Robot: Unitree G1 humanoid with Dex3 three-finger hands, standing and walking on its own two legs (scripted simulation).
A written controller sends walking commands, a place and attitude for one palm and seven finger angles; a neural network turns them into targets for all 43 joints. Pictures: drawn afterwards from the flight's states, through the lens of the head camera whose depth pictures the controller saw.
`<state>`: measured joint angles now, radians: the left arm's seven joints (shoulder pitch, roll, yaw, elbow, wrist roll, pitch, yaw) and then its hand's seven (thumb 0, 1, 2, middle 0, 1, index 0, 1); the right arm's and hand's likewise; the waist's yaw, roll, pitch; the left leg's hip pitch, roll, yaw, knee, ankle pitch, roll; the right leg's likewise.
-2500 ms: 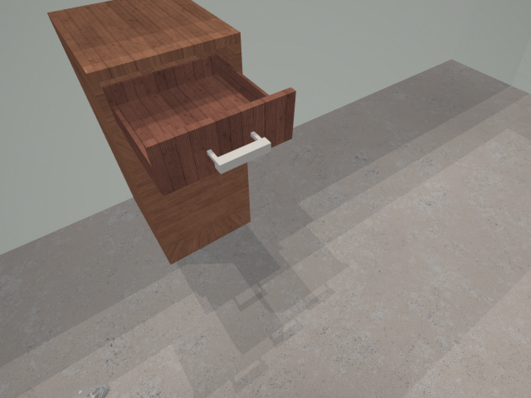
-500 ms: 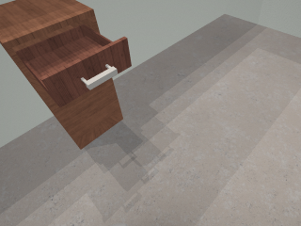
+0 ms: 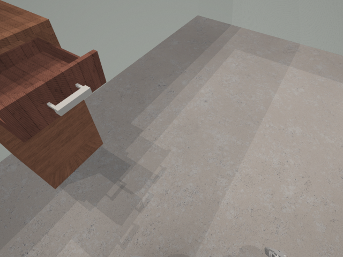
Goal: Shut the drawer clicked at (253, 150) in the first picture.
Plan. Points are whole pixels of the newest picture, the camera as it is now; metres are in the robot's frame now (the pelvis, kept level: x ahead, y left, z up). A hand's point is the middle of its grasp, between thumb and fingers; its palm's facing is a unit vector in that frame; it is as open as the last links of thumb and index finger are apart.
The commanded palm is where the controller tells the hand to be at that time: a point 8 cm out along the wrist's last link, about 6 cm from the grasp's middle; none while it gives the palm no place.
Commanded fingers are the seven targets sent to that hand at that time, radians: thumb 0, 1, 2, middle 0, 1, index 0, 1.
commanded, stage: walk to a spot facing it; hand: left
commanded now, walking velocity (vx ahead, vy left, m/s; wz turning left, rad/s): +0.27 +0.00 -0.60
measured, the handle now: (69, 97) +0.55 +0.41 +0.00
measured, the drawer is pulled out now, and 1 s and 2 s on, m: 0.28 0.28 0.28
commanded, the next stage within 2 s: turn to face it in 1.44 s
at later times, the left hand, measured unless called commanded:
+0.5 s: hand (131, 225) +0.22 +0.15 -0.18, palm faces -0.37 -0.92 -0.13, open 7.4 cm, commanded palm none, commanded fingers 0.00 0.90 0.90 -0.20 -0.30 -0.20 -0.30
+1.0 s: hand (181, 183) +0.36 +0.01 -0.17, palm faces -0.42 -0.88 -0.22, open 7.3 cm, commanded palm none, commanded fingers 0.00 0.90 0.90 -0.20 -0.30 -0.20 -0.30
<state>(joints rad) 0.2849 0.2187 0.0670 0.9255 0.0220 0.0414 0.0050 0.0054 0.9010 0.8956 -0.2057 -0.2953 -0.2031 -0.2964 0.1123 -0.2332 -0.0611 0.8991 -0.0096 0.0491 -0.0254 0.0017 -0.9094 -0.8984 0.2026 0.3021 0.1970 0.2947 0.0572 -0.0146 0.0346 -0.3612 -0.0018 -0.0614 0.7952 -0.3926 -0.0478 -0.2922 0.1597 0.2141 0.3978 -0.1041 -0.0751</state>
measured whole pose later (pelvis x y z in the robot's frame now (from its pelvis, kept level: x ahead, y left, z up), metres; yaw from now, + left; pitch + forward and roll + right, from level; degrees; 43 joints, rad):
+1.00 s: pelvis +0.23 -0.14 +0.00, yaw -29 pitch +0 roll -1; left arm 0.28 0.21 0.06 1.02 0.02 -0.06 0.01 -0.01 0.93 0.90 -0.20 -0.29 -0.20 -0.30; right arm 0.22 -0.15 -0.06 0.97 -0.03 -0.02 0.01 0.00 -0.91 -0.90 0.20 0.30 0.20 0.29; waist 0.00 0.01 0.00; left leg -0.59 0.16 0.07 0.97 -0.20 -0.05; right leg -0.17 0.09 -0.09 0.39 -0.22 -0.10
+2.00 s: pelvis +0.50 -0.27 -0.01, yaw -28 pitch -1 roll -1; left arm 0.10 0.13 0.05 0.96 0.02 0.01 0.04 -0.02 0.92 0.90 -0.21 -0.30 -0.20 -0.30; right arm 0.30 -0.13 -0.07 1.02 -0.02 0.05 0.00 0.00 -0.91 -0.90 0.20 0.30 0.20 0.29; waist -0.06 0.00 0.05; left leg -0.46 0.12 0.10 1.04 -0.44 -0.05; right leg -0.31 -0.12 -0.29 0.53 -0.19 -0.03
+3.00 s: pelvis +0.49 -0.29 +0.00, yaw +8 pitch +0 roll +1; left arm 0.24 0.18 0.03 0.90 0.03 0.01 0.02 0.01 0.90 0.90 -0.21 -0.30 -0.20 -0.30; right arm 0.15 -0.27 -0.10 0.93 -0.02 0.09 0.03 0.00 -0.91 -0.90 0.20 0.30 0.19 0.29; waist 0.00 0.00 0.11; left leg -0.44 0.04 0.02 0.97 -0.42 -0.08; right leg -0.19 -0.13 -0.19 0.51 -0.31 0.02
